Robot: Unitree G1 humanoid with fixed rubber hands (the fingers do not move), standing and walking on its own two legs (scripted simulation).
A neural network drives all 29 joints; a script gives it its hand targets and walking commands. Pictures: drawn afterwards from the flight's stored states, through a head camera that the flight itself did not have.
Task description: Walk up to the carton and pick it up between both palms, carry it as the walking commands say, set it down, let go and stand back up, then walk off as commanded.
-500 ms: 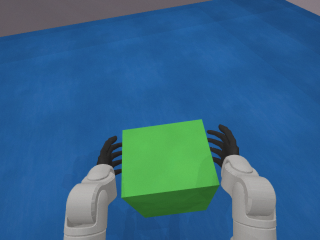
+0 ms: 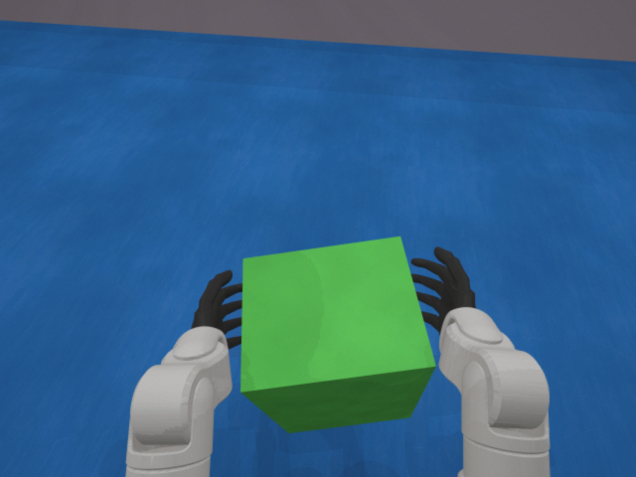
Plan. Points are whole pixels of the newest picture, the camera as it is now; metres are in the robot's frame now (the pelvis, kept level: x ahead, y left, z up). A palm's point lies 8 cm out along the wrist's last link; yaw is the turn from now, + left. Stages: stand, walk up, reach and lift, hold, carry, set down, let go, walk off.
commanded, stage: carry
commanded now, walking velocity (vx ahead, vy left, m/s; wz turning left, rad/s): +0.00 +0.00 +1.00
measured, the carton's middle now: (337, 348) +0.30 -0.02 +0.00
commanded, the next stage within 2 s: none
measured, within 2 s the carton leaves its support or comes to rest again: neither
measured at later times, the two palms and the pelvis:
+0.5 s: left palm (48, 323) +0.30 +0.30 +0.08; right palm (267, 228) +0.42 +0.06 +0.10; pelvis +0.10 +0.07 +0.00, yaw +27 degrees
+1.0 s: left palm out of the picture +0.21 +0.50 +0.09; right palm (40, 221) +0.44 +0.36 +0.10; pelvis +0.17 +0.20 +0.00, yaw +57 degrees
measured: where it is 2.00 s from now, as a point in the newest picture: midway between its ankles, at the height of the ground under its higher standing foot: outside the picture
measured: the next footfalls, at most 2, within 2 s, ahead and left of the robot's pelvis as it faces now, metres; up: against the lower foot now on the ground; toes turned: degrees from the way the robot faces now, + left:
left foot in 0.08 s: +0.10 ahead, +0.11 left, +0.00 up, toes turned +0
right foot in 0.44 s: +0.12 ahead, -0.08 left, -0.01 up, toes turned +20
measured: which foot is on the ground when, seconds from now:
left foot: up 0.00-0.06, down 0.08-0.42, up 0.44-0.62, down 0.64-0.88, up 0.90-1.00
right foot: down 0.00-0.10, up 0.12-0.42, down 0.44-0.64, up 0.66-0.86, down 0.88-1.00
